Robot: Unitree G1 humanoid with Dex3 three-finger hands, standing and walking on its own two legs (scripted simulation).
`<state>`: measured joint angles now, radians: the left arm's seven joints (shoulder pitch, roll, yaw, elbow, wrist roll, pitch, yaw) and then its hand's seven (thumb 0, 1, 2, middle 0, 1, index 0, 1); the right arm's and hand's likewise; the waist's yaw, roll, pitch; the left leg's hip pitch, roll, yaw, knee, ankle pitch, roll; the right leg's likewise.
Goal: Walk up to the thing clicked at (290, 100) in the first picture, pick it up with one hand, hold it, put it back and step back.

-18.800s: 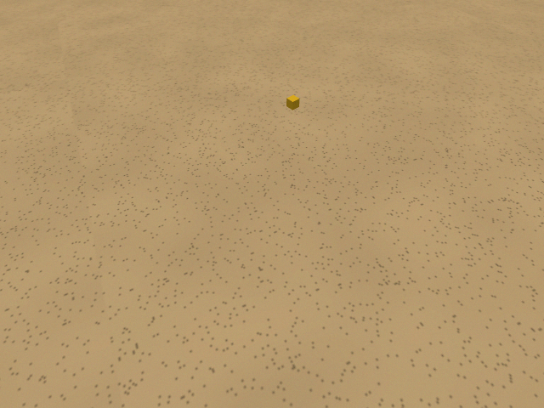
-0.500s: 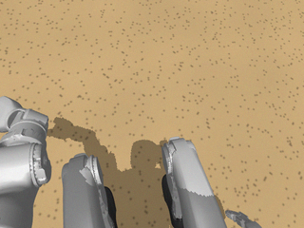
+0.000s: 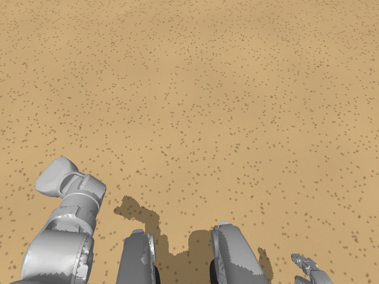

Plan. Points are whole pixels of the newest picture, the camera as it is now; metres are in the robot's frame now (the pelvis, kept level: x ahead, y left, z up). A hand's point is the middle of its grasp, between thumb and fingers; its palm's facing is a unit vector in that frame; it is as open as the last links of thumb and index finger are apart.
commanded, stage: lift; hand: left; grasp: from above
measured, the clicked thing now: (78, 189) +0.38 +0.27 -0.11
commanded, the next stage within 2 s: hold in 0.64 s
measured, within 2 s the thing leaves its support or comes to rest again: neither
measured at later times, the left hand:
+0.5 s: hand (56, 157) +0.38 +0.24 +0.06, palm faces -0.21 -0.39 -0.90, open 8.8 cm
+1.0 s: hand (36, 150) +0.37 +0.25 +0.11, palm faces -0.22 -0.39 -0.89, open 8.8 cm
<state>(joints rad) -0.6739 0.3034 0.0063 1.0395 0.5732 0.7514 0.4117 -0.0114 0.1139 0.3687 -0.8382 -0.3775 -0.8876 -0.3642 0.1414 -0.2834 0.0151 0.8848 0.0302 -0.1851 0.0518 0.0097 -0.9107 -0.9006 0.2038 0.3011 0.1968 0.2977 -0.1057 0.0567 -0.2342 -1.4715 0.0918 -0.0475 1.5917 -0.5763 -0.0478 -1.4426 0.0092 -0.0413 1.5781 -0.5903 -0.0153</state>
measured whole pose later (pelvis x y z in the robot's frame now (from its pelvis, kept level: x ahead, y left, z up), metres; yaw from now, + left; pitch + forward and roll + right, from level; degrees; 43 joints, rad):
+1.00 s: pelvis +0.06 +0.00 +0.17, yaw +2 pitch +9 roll +0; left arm -0.62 0.18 -0.07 1.09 0.55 0.83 0.42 -0.01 0.17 0.32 -0.79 -0.40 -0.85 -0.37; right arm 0.21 -0.27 0.01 0.88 0.03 -0.15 0.06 0.01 -0.91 -0.90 0.20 0.30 0.20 0.30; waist -0.05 0.02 -0.10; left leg -0.58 0.06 0.02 0.77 -0.35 -0.04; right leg -0.57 -0.01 -0.02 0.78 -0.38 0.00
